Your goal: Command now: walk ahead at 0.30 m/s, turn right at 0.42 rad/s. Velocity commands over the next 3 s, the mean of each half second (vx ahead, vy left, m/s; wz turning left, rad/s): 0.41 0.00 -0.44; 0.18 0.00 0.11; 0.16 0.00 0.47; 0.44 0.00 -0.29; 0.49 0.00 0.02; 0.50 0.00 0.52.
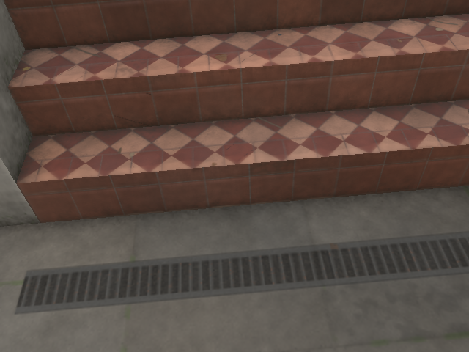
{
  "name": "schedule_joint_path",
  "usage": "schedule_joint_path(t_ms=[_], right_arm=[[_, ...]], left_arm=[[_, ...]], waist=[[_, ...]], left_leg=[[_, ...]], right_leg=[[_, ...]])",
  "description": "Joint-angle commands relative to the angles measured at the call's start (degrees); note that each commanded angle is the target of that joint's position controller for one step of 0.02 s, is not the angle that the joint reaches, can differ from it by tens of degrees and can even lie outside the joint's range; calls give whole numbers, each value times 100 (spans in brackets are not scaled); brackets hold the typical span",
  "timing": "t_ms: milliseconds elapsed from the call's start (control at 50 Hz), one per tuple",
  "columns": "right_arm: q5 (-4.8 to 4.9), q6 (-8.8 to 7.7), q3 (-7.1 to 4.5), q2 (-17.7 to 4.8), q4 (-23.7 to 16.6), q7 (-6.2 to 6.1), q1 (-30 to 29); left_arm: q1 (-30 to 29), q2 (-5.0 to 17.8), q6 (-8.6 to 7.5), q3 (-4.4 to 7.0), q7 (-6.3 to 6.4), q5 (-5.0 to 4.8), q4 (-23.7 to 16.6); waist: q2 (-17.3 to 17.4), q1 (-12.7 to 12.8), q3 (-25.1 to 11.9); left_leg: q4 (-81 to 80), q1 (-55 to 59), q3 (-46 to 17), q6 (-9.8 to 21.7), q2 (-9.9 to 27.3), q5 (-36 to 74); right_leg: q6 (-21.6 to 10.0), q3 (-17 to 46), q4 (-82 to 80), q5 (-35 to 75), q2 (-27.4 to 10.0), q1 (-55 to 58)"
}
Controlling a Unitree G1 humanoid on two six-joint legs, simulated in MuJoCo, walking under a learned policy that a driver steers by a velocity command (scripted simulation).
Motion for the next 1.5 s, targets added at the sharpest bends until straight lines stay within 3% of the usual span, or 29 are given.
schedule_joint_path(t_ms=[20,160,240,260,280,300,320,340,380,500,580,660,680,700,720,740,760,800,860,960,1120,1140,1160,1180,1200,1240,1280,1340,1500], right_arm=[[-35,-175,-105,-408,-440,98,-519],[77,-253,-13,-392,-835,106,-1365],[94,-429,-109,-680,-505,-72,17],[-12,-487,-235,-1179,-424,-184,819],[-88,-418,-384,-1858,-363,-230,1331],[-108,-367,-346,-1532,-323,-228,1095],[-52,-379,-217,-1010,-407,-185,798],[-40,-413,-137,-704,-399,-146,602],[-26,-496,-46,-457,-287,-124,659],[106,-640,-26,-428,171,-53,1174],[149,-600,-20,-535,458,-35,1368],[255,-519,-31,-686,670,-92,1401],[288,-520,22,-552,619,-92,1535],[377,-481,157,64,500,-107,2144],[464,-317,46,-295,780,-221,2549],[344,-224,-25,-467,777,-239,2204],[229,-186,-5,-358,682,-218,1767],[61,-33,-54,-296,679,-158,1557],[49,163,-87,-70,695,-94,1716],[11,373,-136,-112,322,-46,947],[70,346,-134,-195,-129,75,578],[66,288,-158,-294,-88,65,742],[23,210,-228,-637,-116,17,824],[56,185,-429,-1525,-287,-40,737],[-2,203,-470,-1393,-144,-126,1073],[76,244,-366,-967,-177,-152,603],[138,206,-299,-757,-304,-123,331],[156,41,-329,-848,-182,-63,722],[83,-259,-318,-912,188,-54,1262]], left_arm=[[-30,866,-190,261,-6,-35,-278],[467,1128,-225,441,-23,34,-203],[-157,1169,-281,486,-40,-29,-440],[-248,860,-348,402,-71,-99,-570],[-205,454,-366,291,-80,-200,-876],[-104,838,-273,326,-50,-31,-730],[-275,851,-262,332,-111,50,-633],[-405,692,-273,295,-182,60,-599],[-543,639,-212,280,-281,135,-587],[-1594,453,-175,132,-381,173,-978],[-2165,211,-246,-73,-382,107,-1098],[-883,623,-367,18,-196,222,-561],[-360,919,-439,84,-122,324,-407],[85,1360,-442,163,-68,389,-403],[183,1291,-370,203,-65,-34,-437],[-371,1030,-320,147,-43,-144,-524],[-958,663,-315,28,-10,-121,-611],[-1315,448,-314,-51,78,-93,-590],[-1378,582,-343,-4,108,-34,-576],[-1418,628,-215,45,165,47,-528],[-1323,1094,36,236,149,20,-471],[-1199,1076,67,254,146,36,-422],[-962,853,126,230,101,62,-398],[-1230,487,154,125,133,-22,-828],[-1732,733,214,157,175,73,-858],[-1496,801,179,197,31,12,-760],[-1441,978,102,267,-89,164,-675],[-1617,820,38,244,-157,140,-717],[-2045,689,-124,140,-209,72,-797]], waist=[[-770,-44,467],[-965,332,444],[-592,-464,-2],[224,-843,-535],[1747,-897,-1032],[1034,-592,-428],[328,-487,157],[116,-381,448],[473,-316,468],[450,-281,518],[604,-355,441],[331,274,-139],[23,418,-567],[-1314,247,-1587],[-1038,316,-2447],[-589,116,-1743],[-572,-40,-904],[-589,-325,-183],[-543,-538,-316],[-883,-420,6],[-646,-328,-85],[-380,-377,-63],[665,-349,104],[2005,-333,504],[1049,-619,558],[577,-237,427],[727,-210,327],[312,-319,258],[542,-647,374]], left_leg=[[294,-1189,-31,-208,203,251],[-1044,-645,43,-333,146,-118],[-2266,2338,-95,-112,161,456],[-2668,3478,-1171,118,1282,-606],[-3471,4216,-3669,647,2721,-2313],[-3494,3528,-3983,839,2855,-2614],[-3471,2938,-3322,817,2531,-2167],[-3523,2536,-2524,755,2194,-1158],[-3583,2382,-1546,650,1712,254],[-3530,2506,-490,820,1563,3079],[-3231,1930,119,626,1296,4691],[-1517,2035,120,344,1162,5086],[-532,1313,172,232,920,3514],[1557,96,431,73,253,-1291],[2531,64,-299,105,-66,-2232],[2621,-83,-453,99,223,-1804],[2362,-272,-317,73,402,-1463],[1953,105,-197,-45,581,-975],[2028,565,4,-148,443,-664],[953,249,148,-136,610,-336],[-1073,1168,557,177,401,-434],[-1715,1558,378,271,360,-135],[-2941,1663,-820,432,1070,-138],[-3437,1643,-3130,1166,2552,962],[-3315,1418,-2790,1527,2489,1333],[-3529,1457,-2142,1220,1694,-1056],[-3743,1832,-2041,1122,1380,-1373],[-3731,2326,-2088,1167,1354,-907],[-3819,2424,-1818,1221,1445,-559]], right_leg=[[-888,1736,-1263,-828,-1145,434],[-970,1960,-710,-109,-1102,402],[-433,1764,399,424,-592,-1084],[-216,1149,1803,-168,-148,-1736],[-46,209,3257,-1881,622,-2991],[-103,150,4132,-1690,37,-3338],[-158,202,4300,-1147,-162,-3300],[-119,172,4202,-713,-318,-3164],[-7,41,4067,-395,-373,-3030],[233,-306,3180,283,-299,-3364],[171,-1052,1512,1039,-146,-1788],[-283,-913,451,1801,42,31],[-403,-399,553,3207,-670,1183],[-1116,1342,1200,6599,-2715,2802],[-1679,1940,1059,7105,-3046,2760],[-1507,1329,635,6038,-2676,1969],[-1254,918,252,5182,-2380,1192],[-905,187,-242,4531,-1955,9],[-946,-380,-439,4123,-1845,-609],[-912,-646,-816,1057,-1818,-932],[-633,-798,-113,180,-2139,-772],[-343,-1007,311,90,-2004,-984],[111,-1512,1441,-549,-1520,-1361],[562,-1677,2433,-2099,-295,-2807],[548,-787,3465,-2002,-405,-2746],[465,-440,3538,-920,-542,-2766],[465,-518,3641,-390,-499,-2911],[562,-471,3376,-86,-491,-3108],[563,-684,1851,108,-582,-2636]])
Next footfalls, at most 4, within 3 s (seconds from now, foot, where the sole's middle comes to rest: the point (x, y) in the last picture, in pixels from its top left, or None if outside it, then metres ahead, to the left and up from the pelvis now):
0.24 left None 0.19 0.12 -0.79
0.68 right None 0.42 -0.13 -0.79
1.16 left None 0.38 0.08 -0.78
1.68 right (306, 343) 0.57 -0.11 -0.79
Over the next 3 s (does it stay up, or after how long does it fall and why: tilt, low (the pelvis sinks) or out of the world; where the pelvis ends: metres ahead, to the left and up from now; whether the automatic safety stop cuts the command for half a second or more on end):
stays up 0.91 -0.05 -0.01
